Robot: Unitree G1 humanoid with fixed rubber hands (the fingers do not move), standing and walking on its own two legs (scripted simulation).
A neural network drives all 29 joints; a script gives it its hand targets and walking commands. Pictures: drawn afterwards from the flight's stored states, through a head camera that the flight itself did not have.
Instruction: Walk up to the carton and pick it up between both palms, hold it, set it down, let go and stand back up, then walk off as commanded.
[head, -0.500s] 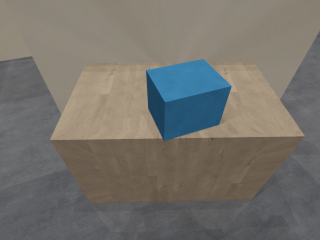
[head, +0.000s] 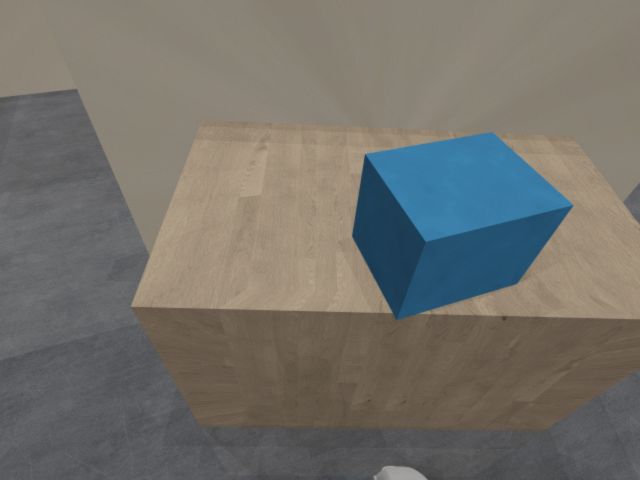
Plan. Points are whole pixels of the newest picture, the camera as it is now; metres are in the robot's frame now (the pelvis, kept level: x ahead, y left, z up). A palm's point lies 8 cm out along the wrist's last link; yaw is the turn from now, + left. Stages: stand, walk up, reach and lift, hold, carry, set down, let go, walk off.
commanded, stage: walk up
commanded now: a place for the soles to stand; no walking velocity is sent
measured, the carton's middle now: (445, 223) +0.54 -0.18 -0.01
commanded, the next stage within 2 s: none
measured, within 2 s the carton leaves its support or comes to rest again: neither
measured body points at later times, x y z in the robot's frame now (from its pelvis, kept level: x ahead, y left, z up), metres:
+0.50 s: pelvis +0.12 -0.05 -0.01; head +0.16 -0.03 +0.44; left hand +0.24 +0.24 -0.13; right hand +0.19 -0.38 -0.10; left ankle +0.23 +0.07 -0.73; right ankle +0.18 -0.14 -0.72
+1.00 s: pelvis +0.06 -0.17 -0.01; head +0.11 -0.20 +0.43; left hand +0.13 +0.15 -0.11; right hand +0.10 -0.49 -0.14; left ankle +0.16 -0.01 -0.69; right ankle +0.00 -0.29 -0.73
